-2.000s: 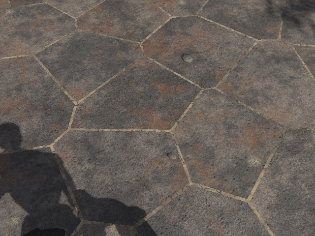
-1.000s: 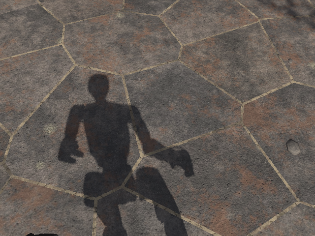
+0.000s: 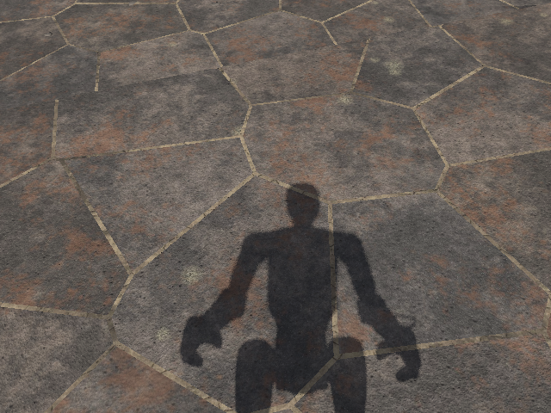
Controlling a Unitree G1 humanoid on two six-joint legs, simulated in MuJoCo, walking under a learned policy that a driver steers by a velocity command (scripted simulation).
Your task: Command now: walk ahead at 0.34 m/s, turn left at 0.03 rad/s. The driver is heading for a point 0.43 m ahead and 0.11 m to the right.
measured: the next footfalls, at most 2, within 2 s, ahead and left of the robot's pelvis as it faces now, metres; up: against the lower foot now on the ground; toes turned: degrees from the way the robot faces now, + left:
left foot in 0.50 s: +0.42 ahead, +0.10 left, +0.00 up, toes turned +0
right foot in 0.90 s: +0.47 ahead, -0.14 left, +0.00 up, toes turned -3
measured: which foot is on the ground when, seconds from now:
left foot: down 0.00-0.02, up 0.04-0.48, down 0.50-1.00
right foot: down 0.00-0.52, up 0.54-0.88, down 0.90-1.00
